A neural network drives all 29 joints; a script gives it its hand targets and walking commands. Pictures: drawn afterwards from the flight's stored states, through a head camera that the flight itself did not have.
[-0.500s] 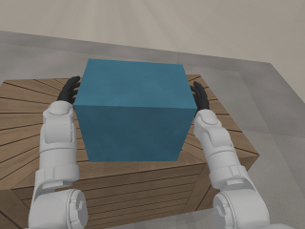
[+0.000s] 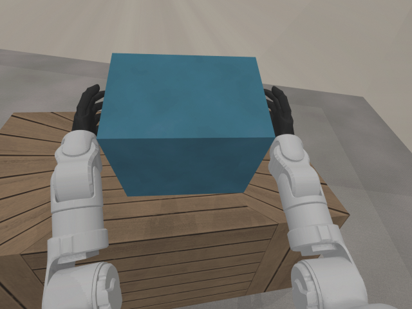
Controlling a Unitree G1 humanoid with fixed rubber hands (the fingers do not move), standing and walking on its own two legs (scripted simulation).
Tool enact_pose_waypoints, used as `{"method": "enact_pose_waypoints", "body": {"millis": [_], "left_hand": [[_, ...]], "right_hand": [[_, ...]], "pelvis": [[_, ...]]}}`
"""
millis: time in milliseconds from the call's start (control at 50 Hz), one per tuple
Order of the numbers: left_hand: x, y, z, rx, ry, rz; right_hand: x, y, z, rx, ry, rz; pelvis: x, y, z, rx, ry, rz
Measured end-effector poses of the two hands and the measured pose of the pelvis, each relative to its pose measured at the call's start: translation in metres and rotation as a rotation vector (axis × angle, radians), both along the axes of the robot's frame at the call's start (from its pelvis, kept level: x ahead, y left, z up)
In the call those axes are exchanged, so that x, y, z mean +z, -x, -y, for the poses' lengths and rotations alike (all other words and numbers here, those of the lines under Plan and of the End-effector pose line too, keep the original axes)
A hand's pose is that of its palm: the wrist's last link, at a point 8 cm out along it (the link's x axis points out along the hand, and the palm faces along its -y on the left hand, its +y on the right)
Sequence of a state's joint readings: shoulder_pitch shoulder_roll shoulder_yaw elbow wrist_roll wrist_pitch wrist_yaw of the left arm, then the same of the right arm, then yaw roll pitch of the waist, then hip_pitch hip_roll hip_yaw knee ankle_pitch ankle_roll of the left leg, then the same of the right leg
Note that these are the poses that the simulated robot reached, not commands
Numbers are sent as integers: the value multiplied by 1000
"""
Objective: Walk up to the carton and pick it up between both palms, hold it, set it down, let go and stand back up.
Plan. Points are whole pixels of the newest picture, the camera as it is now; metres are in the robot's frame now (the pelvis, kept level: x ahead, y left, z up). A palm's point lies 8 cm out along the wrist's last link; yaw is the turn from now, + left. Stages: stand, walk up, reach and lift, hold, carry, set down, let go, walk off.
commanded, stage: hold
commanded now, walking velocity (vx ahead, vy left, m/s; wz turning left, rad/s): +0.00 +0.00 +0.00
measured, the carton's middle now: (186, 132) +0.39 +0.03 +0.19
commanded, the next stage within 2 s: none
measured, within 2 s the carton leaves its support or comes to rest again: neither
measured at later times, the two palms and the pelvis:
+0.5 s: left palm (87, 119) +0.35 +0.20 +0.23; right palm (279, 125) +0.36 -0.14 +0.23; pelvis +0.02 +0.00 +0.00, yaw +0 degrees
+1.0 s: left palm (89, 155) +0.33 +0.21 +0.17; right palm (273, 149) +0.35 -0.14 +0.19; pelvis +0.00 +0.01 +0.00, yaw +0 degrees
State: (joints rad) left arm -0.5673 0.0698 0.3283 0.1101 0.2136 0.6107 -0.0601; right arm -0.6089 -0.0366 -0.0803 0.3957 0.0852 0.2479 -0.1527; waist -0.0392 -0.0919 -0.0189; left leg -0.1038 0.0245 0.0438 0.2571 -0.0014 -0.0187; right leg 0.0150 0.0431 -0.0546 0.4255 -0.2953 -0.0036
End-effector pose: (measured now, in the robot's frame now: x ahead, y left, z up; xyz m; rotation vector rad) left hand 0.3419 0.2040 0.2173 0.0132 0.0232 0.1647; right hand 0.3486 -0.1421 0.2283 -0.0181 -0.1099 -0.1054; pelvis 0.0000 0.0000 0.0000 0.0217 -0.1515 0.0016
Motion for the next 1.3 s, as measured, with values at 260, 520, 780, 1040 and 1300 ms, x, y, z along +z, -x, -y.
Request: {"method": "enact_pose_waypoints", "body": {"millis": [260,520,780,1040,1300], "left_hand": [[-42,-21,6,-21,-85,-262],[7,-9,2,9,-110,-147],[23,7,1,9,-7,43],[-49,5,-2,-6,-50,-279],[-18,-18,5,-16,-116,-221]], "right_hand": [[-48,-21,6,-5,-13,-252],[-7,-14,3,12,-71,-153],[22,7,0,0,-63,50],[-40,0,-5,-9,2,-262],[-16,-20,4,-14,-13,-215]], "pelvis": [[0,-5,0,-1,-5,8],[1,-18,3,-1,-11,24],[2,-12,-1,3,-4,17],[1,3,-7,5,3,29],[2,-13,-5,-3,-5,-14]]}}
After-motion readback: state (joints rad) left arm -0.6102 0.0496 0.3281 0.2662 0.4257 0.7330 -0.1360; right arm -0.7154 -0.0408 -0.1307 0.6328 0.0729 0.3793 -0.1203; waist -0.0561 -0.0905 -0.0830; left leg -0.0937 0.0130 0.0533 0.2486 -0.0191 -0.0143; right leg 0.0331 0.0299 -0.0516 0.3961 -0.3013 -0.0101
